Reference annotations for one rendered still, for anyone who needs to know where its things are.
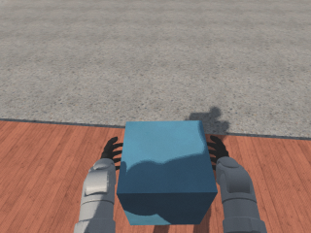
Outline right robot forearm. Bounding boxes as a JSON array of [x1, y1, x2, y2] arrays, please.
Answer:
[[216, 156, 267, 233]]

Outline robot right hand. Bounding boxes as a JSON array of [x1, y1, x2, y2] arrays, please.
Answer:
[[206, 135, 229, 171]]

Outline left robot forearm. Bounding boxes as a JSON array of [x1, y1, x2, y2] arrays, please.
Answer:
[[73, 158, 117, 233]]

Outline robot left hand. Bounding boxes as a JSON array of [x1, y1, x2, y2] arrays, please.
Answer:
[[100, 137, 123, 171]]

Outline carton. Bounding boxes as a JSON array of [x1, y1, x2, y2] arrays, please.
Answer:
[[117, 120, 218, 225]]

